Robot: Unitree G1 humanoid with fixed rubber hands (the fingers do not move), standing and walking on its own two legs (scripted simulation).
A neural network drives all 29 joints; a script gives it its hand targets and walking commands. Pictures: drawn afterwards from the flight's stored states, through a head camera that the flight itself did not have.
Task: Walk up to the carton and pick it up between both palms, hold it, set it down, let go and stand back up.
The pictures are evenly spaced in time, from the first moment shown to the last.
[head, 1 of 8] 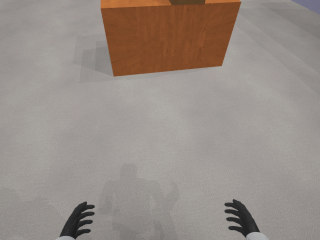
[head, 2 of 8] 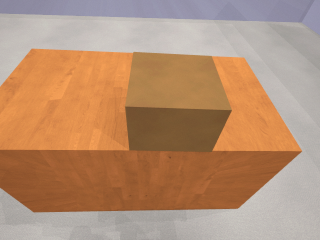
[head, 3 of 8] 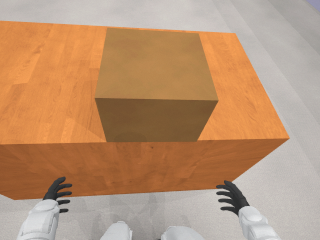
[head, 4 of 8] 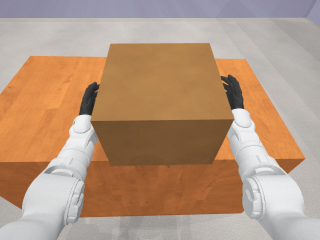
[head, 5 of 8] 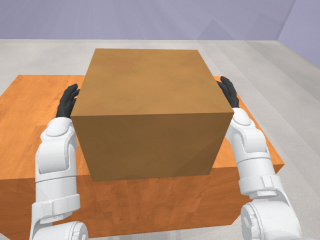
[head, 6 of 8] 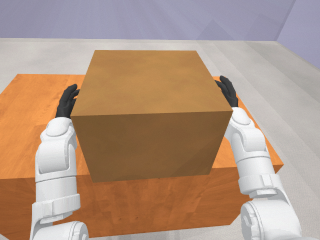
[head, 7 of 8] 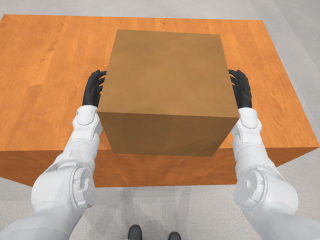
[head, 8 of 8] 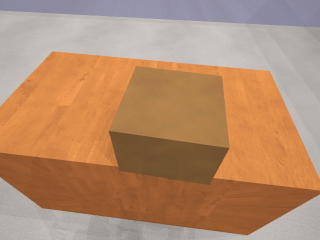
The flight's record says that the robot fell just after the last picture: no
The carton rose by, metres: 0.17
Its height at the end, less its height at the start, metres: +0.00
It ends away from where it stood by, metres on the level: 0.02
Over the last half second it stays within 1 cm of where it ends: yes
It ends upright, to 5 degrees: yes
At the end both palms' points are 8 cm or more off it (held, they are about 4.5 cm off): yes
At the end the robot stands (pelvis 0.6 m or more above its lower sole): yes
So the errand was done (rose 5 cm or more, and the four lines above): yes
